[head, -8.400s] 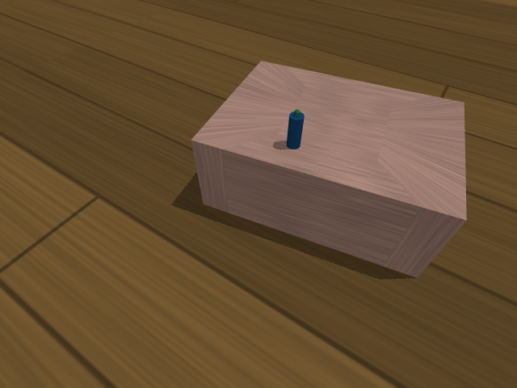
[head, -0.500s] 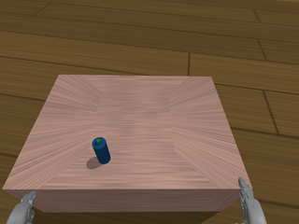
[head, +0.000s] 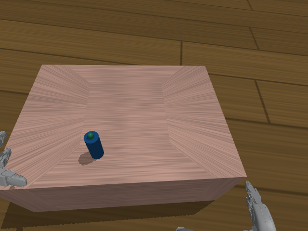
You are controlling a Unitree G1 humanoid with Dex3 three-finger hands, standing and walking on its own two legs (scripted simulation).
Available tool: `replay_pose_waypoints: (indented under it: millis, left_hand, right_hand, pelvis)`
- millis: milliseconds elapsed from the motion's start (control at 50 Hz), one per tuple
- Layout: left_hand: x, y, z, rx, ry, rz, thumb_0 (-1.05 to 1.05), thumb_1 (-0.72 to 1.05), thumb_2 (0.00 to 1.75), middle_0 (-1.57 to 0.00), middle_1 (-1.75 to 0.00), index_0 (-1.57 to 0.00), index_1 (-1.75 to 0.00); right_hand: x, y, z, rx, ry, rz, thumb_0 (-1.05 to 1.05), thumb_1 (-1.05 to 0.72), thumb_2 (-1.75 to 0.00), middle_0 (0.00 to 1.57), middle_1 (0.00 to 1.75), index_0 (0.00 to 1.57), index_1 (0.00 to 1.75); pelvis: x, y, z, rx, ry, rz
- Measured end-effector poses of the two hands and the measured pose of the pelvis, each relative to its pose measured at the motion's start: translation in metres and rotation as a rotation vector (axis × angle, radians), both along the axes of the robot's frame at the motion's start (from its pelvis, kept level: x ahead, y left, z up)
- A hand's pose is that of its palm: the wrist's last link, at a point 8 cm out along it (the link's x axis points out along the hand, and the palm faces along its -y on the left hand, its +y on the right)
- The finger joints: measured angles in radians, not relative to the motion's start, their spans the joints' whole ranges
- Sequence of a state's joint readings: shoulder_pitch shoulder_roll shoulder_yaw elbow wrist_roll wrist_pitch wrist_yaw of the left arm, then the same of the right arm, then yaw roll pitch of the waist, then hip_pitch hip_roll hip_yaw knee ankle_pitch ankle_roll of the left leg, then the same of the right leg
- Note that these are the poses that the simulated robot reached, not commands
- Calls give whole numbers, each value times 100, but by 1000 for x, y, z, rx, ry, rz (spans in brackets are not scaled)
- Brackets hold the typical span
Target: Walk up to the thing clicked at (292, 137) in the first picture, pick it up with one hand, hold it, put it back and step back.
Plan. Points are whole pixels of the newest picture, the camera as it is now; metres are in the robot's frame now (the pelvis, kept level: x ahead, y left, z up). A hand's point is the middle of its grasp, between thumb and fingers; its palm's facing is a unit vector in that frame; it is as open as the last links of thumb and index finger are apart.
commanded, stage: go down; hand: left
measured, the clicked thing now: (94, 144) +0.49 +0.21 -0.23
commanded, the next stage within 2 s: approach in 0.92 s
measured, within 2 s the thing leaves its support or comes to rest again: neither
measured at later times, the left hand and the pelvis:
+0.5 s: hand (4, 139) +0.37 +0.37 +0.03, palm faces +0.18 -0.98 -0.09, open 17.5 cm; pelvis +0.00 +0.01 -0.01, yaw -1 degrees
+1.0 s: hand (0, 130) +0.39 +0.38 +0.04, palm faces +0.19 -0.98 -0.06, open 17.6 cm; pelvis +0.01 +0.01 -0.02, yaw -1 degrees
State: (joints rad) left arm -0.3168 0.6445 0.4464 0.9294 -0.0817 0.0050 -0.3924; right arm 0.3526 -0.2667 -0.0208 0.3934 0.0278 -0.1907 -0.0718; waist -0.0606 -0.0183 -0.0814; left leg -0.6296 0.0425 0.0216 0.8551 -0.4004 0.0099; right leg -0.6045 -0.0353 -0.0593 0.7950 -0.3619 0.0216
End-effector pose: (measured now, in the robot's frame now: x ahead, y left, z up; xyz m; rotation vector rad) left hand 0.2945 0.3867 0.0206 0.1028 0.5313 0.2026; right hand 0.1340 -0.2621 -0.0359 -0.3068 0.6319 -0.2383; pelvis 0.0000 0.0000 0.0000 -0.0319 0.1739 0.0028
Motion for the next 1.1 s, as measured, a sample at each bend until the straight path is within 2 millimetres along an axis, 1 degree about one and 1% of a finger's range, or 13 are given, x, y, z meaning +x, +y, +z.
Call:
replay_pose_waypoints:
  millis: [240, 360, 480, 640, 840, 1100]
  left_hand:
    - [26, 21, 13, -12, -114, 2, -1, -55, 7, -5, -4, -6, -4]
    - [37, 27, 16, -20, -152, -6, -1, -54, 7, -5, -3, -5, -4]
    - [48, 32, 19, -26, -180, -8, -1, -54, 7, -5, -3, -5, -4]
    - [55, 34, 18, -35, -191, -6, -1, -55, 7, -5, -3, -5, -4]
    - [63, 40, 23, -40, -232, 0, -1, -56, 8, -5, -4, -4, -4]
    - [72, 45, 30, -50, -274, 1, -1, -56, 8, -5, -4, -4, -5]
  right_hand:
    - [3, 7, -2, -21, 17, 20, -1, 55, -4, 6, 6, 6, 5]
    - [6, 15, -7, -15, 32, 38, -1, 54, -5, 6, 6, 6, 5]
    - [8, 18, -6, -20, 23, 35, -1, 54, -5, 6, 6, 6, 5]
    - [9, 17, -4, -29, 20, 28, -1, 53, -5, 6, 6, 6, 5]
    - [13, 18, -1, -44, 7, 33, -1, 53, -5, 6, 6, 6, 5]
    - [9, 20, 2, -58, -11, 44, -1, 53, -5, 6, 6, 6, 5]
  pelvis:
    - [-3, 2, -5, -11, 43, 0]
    - [-1, 4, -9, -18, 67, 1]
    - [2, 7, -11, -23, 82, -3]
    - [6, 10, -13, -27, 92, -7]
    - [8, 11, -15, -30, 101, -7]
    - [3, 11, -19, -33, 112, -7]
